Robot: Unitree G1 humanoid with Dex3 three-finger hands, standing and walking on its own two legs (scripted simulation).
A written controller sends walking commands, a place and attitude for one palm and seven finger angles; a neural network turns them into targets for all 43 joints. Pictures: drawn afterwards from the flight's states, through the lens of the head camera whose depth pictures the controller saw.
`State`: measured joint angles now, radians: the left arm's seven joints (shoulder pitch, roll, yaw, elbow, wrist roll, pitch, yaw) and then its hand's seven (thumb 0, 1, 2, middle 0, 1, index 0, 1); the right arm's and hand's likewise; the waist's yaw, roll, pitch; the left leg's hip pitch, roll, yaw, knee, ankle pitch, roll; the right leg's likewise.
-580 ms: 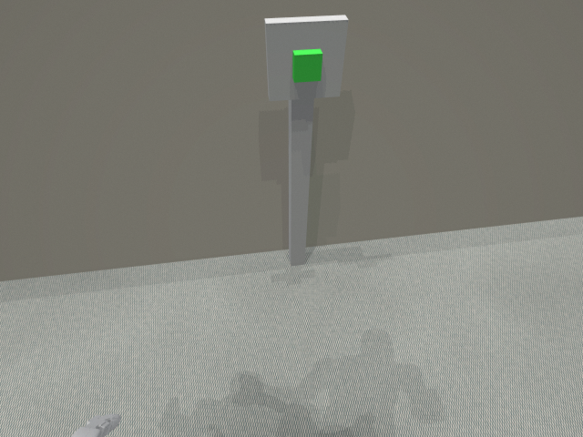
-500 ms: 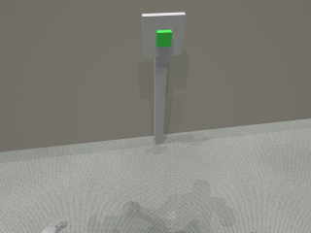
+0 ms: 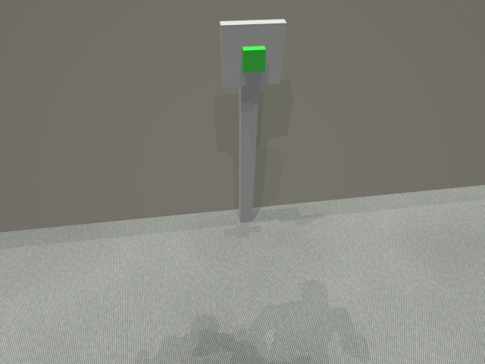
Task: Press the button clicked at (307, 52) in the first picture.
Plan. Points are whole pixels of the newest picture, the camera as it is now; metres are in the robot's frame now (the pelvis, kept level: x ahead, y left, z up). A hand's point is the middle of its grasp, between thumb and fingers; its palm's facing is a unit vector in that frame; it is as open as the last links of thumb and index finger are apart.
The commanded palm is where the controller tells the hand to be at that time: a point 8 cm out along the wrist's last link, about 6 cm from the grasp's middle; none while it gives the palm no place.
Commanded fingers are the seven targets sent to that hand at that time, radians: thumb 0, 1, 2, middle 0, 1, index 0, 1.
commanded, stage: stand and wait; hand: left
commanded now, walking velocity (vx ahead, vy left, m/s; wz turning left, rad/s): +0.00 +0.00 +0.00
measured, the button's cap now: (253, 58) +0.88 +0.03 +0.10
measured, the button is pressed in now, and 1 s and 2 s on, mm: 0 0 0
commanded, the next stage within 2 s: look at it before walking up in 0.30 s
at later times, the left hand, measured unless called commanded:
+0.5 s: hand out of the picture +0.06 +0.24 -0.15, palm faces -0.02 -0.94 -0.33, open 7.4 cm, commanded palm none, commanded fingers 0.00 0.90 0.90 -0.20 -0.30 -0.20 -0.30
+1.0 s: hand out of the picture +0.05 +0.25 -0.16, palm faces -0.02 -0.94 -0.33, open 7.4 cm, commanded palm none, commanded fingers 0.00 0.90 0.90 -0.20 -0.30 -0.20 -0.30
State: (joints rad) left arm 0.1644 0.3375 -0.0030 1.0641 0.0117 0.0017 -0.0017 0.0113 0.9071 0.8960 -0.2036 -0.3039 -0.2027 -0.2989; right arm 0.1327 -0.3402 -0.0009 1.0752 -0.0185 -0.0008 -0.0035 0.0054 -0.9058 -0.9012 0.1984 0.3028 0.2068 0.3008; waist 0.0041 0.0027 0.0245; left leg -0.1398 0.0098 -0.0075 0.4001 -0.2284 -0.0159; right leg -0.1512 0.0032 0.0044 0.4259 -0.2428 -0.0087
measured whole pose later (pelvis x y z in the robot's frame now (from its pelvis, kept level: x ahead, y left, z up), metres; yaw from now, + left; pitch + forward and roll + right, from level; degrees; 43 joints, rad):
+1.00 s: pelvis -0.01 +0.00 +0.00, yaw +0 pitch -1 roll +0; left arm 0.16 0.33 0.00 1.10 0.01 -0.01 0.00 0.01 0.91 0.90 -0.20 -0.30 -0.20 -0.30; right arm 0.13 -0.33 0.00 1.12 -0.01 -0.01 0.00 0.00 -0.91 -0.90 0.20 0.30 0.21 0.30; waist 0.00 0.00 0.02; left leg -0.14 0.01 0.00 0.35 -0.19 -0.01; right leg -0.15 0.00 0.01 0.37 -0.20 0.00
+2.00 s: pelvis -0.04 +0.04 -0.01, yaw -31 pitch +0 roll +0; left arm 0.24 0.27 0.10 0.92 0.03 0.07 0.00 0.01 0.91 0.90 -0.20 -0.30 -0.20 -0.30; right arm 0.16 -0.20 -0.03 0.89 -0.01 0.01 -0.03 0.00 -0.91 -0.90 0.20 0.30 0.20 0.30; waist 0.03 -0.07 0.02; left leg -0.24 0.00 0.01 0.50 -0.27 0.02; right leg -0.46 0.14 0.17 0.73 -0.35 0.02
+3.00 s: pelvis +0.09 -0.12 -0.03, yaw -63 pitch -2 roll -2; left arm 0.42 0.18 0.06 1.12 0.02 -0.02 0.00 0.01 0.91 0.90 -0.20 -0.30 -0.20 -0.30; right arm 0.13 -0.15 -0.03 0.93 -0.03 -0.07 0.01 0.00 -0.91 -0.90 0.20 0.30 0.20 0.30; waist 0.04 -0.05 0.07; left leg -0.43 0.07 0.16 0.69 -0.23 0.08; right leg -0.17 0.02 0.06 1.02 -0.49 -0.03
